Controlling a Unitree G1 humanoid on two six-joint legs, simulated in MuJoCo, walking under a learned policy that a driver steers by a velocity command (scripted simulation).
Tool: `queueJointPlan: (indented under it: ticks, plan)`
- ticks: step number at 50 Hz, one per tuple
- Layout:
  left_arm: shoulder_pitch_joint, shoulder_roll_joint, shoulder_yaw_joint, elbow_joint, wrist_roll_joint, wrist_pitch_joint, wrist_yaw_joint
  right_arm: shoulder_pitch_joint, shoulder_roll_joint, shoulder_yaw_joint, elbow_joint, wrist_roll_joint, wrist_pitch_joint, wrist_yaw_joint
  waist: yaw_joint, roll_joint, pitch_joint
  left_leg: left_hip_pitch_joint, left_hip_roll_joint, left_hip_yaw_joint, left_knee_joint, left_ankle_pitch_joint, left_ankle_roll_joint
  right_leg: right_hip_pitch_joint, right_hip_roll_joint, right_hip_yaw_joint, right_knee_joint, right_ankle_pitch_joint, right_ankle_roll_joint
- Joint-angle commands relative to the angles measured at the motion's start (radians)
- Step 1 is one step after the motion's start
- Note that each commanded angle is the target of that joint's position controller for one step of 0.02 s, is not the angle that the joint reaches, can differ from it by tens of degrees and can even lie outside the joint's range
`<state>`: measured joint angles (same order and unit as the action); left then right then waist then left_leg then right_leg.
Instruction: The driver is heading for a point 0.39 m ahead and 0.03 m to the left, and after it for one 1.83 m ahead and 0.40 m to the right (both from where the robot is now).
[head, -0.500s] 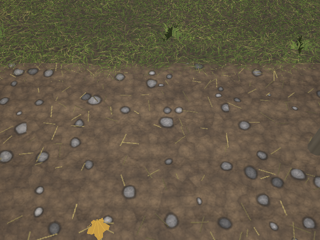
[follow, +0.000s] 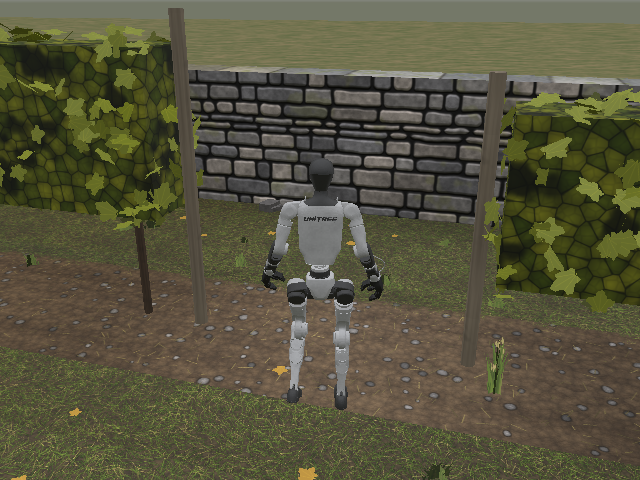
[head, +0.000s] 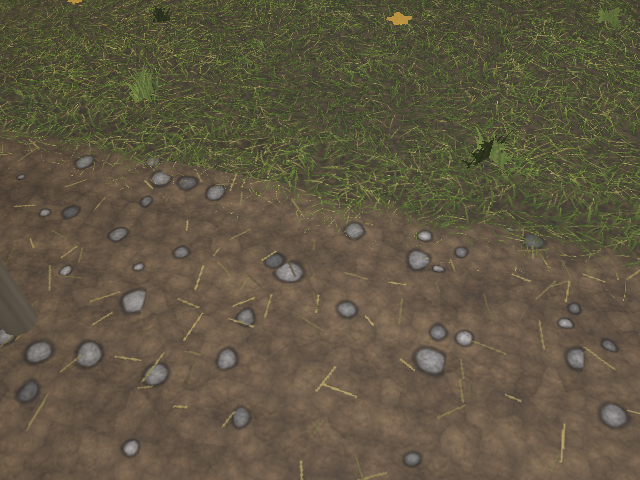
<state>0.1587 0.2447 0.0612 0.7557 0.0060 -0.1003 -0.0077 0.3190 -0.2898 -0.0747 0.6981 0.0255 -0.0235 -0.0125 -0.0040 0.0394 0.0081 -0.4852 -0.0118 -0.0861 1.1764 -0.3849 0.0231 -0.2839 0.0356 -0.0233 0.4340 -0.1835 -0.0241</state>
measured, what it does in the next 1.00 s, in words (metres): walks ahead: left foot, then right foot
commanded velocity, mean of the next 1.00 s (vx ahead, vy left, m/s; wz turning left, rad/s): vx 0.50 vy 0.00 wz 0.03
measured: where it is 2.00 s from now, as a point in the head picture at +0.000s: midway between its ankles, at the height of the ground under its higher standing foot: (341, 275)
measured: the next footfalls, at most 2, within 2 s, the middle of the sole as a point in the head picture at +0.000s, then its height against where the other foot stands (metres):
left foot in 0.36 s outside the picture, level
right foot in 0.92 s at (338, 405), level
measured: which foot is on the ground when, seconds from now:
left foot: up 0.00-0.34, down 0.36-0.94, up 0.96-1.00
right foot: down 0.00-0.38, up 0.40-0.90, down 0.92-1.00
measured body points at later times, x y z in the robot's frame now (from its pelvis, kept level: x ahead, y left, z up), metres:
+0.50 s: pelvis +0.25 +0.09 -0.01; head +0.29 +0.11 +0.44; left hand +0.26 +0.38 -0.14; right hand +0.47 -0.13 -0.09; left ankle +0.29 +0.18 -0.74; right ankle +0.20 -0.09 -0.64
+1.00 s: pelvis +0.53 +0.08 -0.02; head +0.57 +0.07 +0.43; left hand +0.71 +0.34 -0.12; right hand +0.60 -0.21 -0.14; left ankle +0.34 +0.21 -0.65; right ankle +0.61 +0.01 -0.74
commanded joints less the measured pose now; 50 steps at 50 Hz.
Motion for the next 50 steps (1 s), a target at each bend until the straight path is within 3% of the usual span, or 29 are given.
queueJointPlan:
  ticks: [1,4,9,13,16,17,18,19,20,21,22,23,24,27,31,36,41,43,44,45,46,47,48,49,50]
  plan:
    - [0.036,0.105,0.026,-0.026,0.000,-0.011,-0.001,-0.039,-0.055,-0.019,-0.104,0.004,-0.007,0.007,0.025,-0.143,0.000,-0.242,0.112,-0.027,-0.003,0.070,-0.008,0.181,-0.286,0.259,-0.244,0.074,-0.161]
    - [0.048,0.148,0.039,-0.001,0.000,-0.016,0.001,-0.091,-0.045,-0.012,-0.129,-0.002,-0.004,0.009,0.026,-0.122,0.006,-0.276,0.126,-0.018,-0.103,0.168,-0.030,0.189,-0.294,0.154,-0.271,0.214,-0.176]
    - [0.080,0.187,0.043,0.028,-0.009,-0.001,0.010,-0.226,-0.030,0.003,-0.159,-0.002,-0.016,0.037,0.072,-0.110,0.031,-0.207,0.113,0.049,-0.383,0.402,-0.022,0.218,-0.262,-0.020,-0.272,0.275,-0.132]
    - [0.134,0.230,0.052,0.055,-0.028,0.017,0.009,-0.315,-0.038,0.004,-0.204,0.003,-0.013,0.062,0.089,-0.110,0.067,-0.180,0.092,0.097,-0.510,0.351,0.013,0.310,-0.305,-0.070,-0.246,0.323,-0.110]
    - [0.151,0.269,0.062,0.064,-0.043,0.034,0.015,-0.256,-0.081,-0.018,-0.211,-0.012,-0.007,0.065,0.025,-0.139,0.006,-0.001,0.008,0.162,-0.561,0.195,0.074,0.353,-0.318,-0.118,-0.067,0.749,-0.087]
    - [0.151,0.267,0.056,0.072,-0.045,0.040,0.016,-0.122,-0.109,-0.039,-0.177,-0.013,-0.006,0.060,-0.060,-0.120,-0.063,0.197,-0.030,0.172,-0.634,0.240,0.108,0.313,-0.300,-0.140,0.091,0.834,-0.072]
    - [0.164,0.231,0.038,0.074,-0.033,0.037,0.017,0.041,-0.160,-0.065,-0.129,-0.011,-0.002,0.044,-0.138,-0.082,-0.145,0.486,-0.015,0.115,-0.648,0.304,0.139,0.141,-0.265,-0.157,0.304,0.710,-0.043]
    - [0.233,0.111,-0.007,0.023,0.007,0.021,0.003,0.119,-0.280,-0.082,-0.116,-0.020,-0.005,0.028,-0.095,0.173,-0.277,0.891,0.285,-0.356,-0.653,0.263,0.279,-0.298,-0.130,-0.156,0.715,-0.023,0.021]
    - [0.231,0.140,-0.010,0.045,-0.016,-0.004,-0.007,0.144,-0.243,-0.064,-0.134,-0.018,-0.013,0.029,-0.116,0.164,-0.463,0.927,0.430,-0.692,-0.806,0.219,0.362,-0.392,-0.048,0.053,0.907,-0.422,0.018]
    - [0.119,0.217,0.016,0.015,-0.061,-0.011,-0.013,0.104,-0.197,-0.045,-0.118,-0.025,-0.023,0.030,-0.130,0.071,-0.316,0.813,0.393,-0.524,-0.828,0.234,0.299,-0.472,-0.098,0.099,0.942,-0.361,0.015]
    - [0.069,0.198,0.008,-0.003,-0.066,-0.013,-0.012,0.051,-0.174,-0.037,-0.107,-0.025,-0.029,0.028,-0.099,0.056,-0.187,0.655,0.351,-0.363,-0.838,0.297,0.259,-0.477,-0.138,0.084,0.885,-0.284,0.010]
    - [0.056,0.184,0.008,0.004,-0.045,-0.007,-0.007,-0.009,-0.141,-0.026,-0.098,-0.025,-0.035,0.027,-0.060,0.014,-0.119,0.524,0.306,-0.262,-0.860,0.339,0.228,-0.445,-0.173,0.077,0.817,-0.220,0.015]
    - [0.085,0.185,0.014,0.015,-0.035,0.009,-0.004,-0.056,-0.109,-0.015,-0.098,-0.029,-0.043,0.029,-0.020,0.038,-0.085,0.423,0.272,-0.184,-0.897,0.375,0.209,-0.381,-0.197,0.088,0.773,-0.165,0.020]
    - [0.155,0.140,0.013,0.050,-0.041,0.053,-0.001,-0.100,-0.088,-0.015,-0.077,-0.037,-0.078,0.037,0.027,0.053,-0.059,0.304,0.251,-0.058,-0.999,0.388,0.210,-0.306,-0.192,0.103,0.741,-0.053,0.044]
    - [0.064,0.120,0.017,0.026,-0.034,0.058,0.003,-0.072,-0.089,-0.018,-0.030,-0.052,-0.089,0.018,0.007,0.026,0.012,0.343,0.236,0.070,-1.040,0.439,0.180,-0.423,-0.166,0.149,0.583,0.135,0.063]
    - [-0.053,0.082,0.002,-0.013,-0.026,0.048,-0.025,-0.045,-0.116,-0.024,0.009,-0.041,-0.084,0.003,-0.040,0.005,0.064,0.418,0.246,0.182,-1.059,0.457,0.146,-0.422,-0.143,0.084,0.332,0.303,0.044]
    - [-0.157,0.076,-0.007,-0.092,-0.023,0.047,-0.058,0.010,-0.146,-0.039,0.056,-0.019,-0.049,-0.004,-0.073,0.002,0.098,0.595,0.302,0.230,-0.970,0.618,0.131,-0.480,-0.122,0.009,0.216,0.156,-0.009]
    - [-0.127,0.098,0.004,-0.110,-0.024,0.050,-0.066,-0.013,-0.175,-0.046,0.054,-0.014,-0.033,-0.013,-0.038,0.036,0.051,0.618,0.301,0.261,-0.862,0.925,0.107,-0.380,-0.070,-0.053,0.204,0.052,-0.047]
    - [-0.075,0.120,0.016,-0.108,-0.025,0.054,-0.065,-0.023,-0.191,-0.050,0.050,-0.010,-0.026,-0.019,-0.005,0.059,0.006,0.621,0.296,0.272,-0.771,1.099,0.093,-0.293,-0.030,-0.085,0.211,0.001,-0.069]
    - [0.036,0.158,0.037,-0.088,-0.028,0.057,-0.061,-0.037,-0.199,-0.051,0.048,-0.008,-0.018,-0.023,0.061,0.060,-0.058,0.592,0.276,0.288,-0.614,1.188,0.073,-0.144,0.012,-0.103,0.189,-0.010,-0.098]
    - [0.193,0.216,0.069,-0.054,-0.029,0.060,-0.046,-0.048,-0.189,-0.044,0.044,-0.004,-0.019,-0.026,0.147,0.027,-0.141,0.469,0.230,0.309,-0.384,1.087,0.035,0.113,0.036,-0.072,0.113,0.066,-0.140]
    - [0.290,0.313,0.091,-0.036,-0.032,0.069,-0.022,-0.008,-0.100,-0.014,0.022,-0.040,-0.036,-0.022,0.140,-0.177,-0.224,0.181,0.148,0.301,-0.052,0.438,-0.011,0.402,-0.168,0.242,0.116,0.169,-0.212]
    - [0.248,0.355,0.090,-0.072,-0.027,0.053,-0.028,0.060,-0.021,0.017,-0.026,-0.037,-0.072,-0.005,0.050,-0.319,-0.374,-0.190,-0.071,0.097,0.251,-0.225,-0.059,0.678,-0.378,0.848,-0.051,-0.015,-0.439]
    - [0.259,0.266,0.069,-0.078,-0.026,0.046,-0.033,-0.067,-0.125,-0.003,-0.033,-0.002,-0.105,0.013,0.134,-0.156,-0.358,-0.297,-0.005,-0.043,0.274,-0.172,-0.034,0.675,-0.360,0.800,-0.126,-0.079,-0.384]
    - [0.223,0.224,0.058,-0.076,-0.027,0.039,-0.030,-0.133,-0.134,-0.003,-0.061,0.019,-0.120,0.019,0.121,-0.122,-0.219,-0.334,0.035,-0.024,0.211,-0.085,-0.011,0.553,-0.325,0.649,-0.132,-0.051,-0.339]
